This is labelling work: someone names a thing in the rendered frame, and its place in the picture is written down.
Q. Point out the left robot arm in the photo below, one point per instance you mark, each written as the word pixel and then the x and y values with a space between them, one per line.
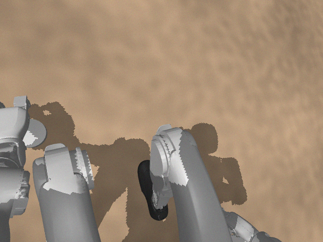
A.
pixel 14 183

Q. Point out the right robot foot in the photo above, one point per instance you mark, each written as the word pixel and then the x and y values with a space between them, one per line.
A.
pixel 146 188

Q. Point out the right robot hand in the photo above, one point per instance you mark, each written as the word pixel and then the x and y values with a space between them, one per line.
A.
pixel 240 229

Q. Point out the left robot hand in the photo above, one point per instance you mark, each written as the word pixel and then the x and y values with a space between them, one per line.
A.
pixel 14 121

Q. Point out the right robot arm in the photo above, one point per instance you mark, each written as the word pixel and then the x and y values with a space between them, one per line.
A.
pixel 264 237

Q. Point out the tin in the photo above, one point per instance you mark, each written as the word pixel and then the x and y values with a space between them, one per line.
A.
pixel 35 135

